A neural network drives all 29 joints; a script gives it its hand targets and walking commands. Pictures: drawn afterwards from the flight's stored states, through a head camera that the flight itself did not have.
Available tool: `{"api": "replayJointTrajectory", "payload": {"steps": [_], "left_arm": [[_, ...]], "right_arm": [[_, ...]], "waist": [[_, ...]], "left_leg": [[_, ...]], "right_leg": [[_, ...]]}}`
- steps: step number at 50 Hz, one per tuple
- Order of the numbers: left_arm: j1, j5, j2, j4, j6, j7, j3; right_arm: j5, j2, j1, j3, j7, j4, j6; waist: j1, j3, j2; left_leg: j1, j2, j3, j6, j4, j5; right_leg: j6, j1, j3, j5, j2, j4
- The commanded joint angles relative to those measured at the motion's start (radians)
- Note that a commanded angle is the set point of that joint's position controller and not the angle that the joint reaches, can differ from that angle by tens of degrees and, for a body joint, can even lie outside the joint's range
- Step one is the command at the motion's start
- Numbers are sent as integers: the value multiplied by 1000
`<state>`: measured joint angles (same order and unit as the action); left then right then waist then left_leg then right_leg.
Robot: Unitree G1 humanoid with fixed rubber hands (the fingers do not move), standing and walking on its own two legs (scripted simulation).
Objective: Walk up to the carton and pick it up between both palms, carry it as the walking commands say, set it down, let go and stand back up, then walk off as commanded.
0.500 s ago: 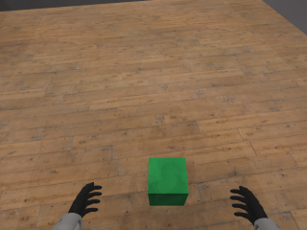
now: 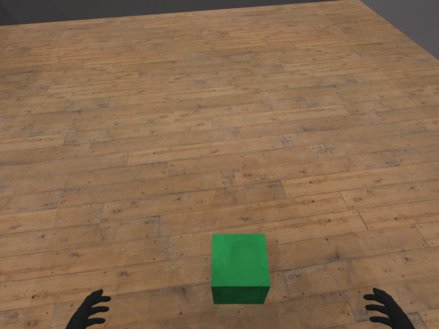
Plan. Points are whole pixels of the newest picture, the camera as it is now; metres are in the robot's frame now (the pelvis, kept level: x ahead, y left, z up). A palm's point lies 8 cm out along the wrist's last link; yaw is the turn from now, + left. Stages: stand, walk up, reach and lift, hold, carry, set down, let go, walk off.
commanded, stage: stand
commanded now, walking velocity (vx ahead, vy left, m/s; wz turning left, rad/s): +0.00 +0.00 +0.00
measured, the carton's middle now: (238, 270) +0.44 -0.03 -0.65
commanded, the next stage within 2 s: walk off in 1.54 s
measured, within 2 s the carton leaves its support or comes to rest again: neither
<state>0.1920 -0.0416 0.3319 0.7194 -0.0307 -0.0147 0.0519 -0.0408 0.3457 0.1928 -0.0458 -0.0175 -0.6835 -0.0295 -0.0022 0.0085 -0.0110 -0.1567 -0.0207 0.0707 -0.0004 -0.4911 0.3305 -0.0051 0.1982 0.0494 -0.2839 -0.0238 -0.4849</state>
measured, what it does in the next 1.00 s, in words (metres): stands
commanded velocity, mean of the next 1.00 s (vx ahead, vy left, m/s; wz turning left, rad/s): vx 0.00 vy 0.00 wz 0.00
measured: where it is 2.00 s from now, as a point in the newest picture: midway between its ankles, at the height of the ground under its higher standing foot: outside the picture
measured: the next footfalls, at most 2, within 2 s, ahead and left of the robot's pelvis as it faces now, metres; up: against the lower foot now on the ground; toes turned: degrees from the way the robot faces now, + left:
none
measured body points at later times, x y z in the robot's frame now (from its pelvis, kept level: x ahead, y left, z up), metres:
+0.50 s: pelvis +0.00 +0.00 +0.00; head +0.00 -0.01 +0.45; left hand +0.12 +0.30 -0.10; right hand +0.12 -0.31 -0.10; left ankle -0.04 +0.12 -0.74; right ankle -0.02 -0.12 -0.74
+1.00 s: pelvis -0.02 +0.00 +0.01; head -0.02 -0.01 +0.46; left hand +0.08 +0.31 -0.11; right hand +0.08 -0.32 -0.11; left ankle -0.04 +0.12 -0.74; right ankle -0.02 -0.12 -0.74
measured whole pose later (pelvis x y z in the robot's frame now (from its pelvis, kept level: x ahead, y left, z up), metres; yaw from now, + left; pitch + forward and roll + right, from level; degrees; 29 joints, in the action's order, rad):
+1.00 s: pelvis -0.02 +0.00 +0.01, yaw +0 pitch -2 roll +0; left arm 0.14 -0.02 0.37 1.00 0.00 -0.01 0.01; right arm -0.02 0.38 0.17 -0.01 -0.02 -0.96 0.00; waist 0.00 0.02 -0.01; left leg -0.09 -0.02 0.07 0.01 -0.37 0.24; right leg 0.00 0.13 0.05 -0.20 -0.02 -0.37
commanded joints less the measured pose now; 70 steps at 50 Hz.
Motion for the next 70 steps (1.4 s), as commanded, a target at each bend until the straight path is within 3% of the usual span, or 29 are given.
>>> {"api": "replayJointTrajectory", "payload": {"steps": [1, 14, 35, 70], "left_arm": [[-42, 1, 133, -40, 24, -8, 25], [-59, 7, 158, 63, 36, -12, 12], [-85, 16, 188, 180, 41, -6, 1], [-102, 25, 221, 275, 49, -1, -19]], "right_arm": [[0, 136, -26, -29, -8, 41, 22], [8, 163, -23, -18, -14, -51, 34], [14, 188, -45, 0, -10, -173, 41], [24, 214, -71, 9, -3, -272, 46]], "waist": [[6, -68, 2], [2, -54, 5], [0, -10, 9], [-2, -3, 9]], "left_leg": [[1, 81, 41, 9, 58, -344], [13, 92, 54, 4, 84, -379], [13, 104, 68, -5, 155, -267], [27, 116, 79, -16, 197, -238]], "right_leg": [[6, -51, 48, 292, 79, 51], [16, -89, 60, 336, 93, 70], [20, -97, 84, 247, 108, 140], [24, -96, 94, 227, 122, 175]]}}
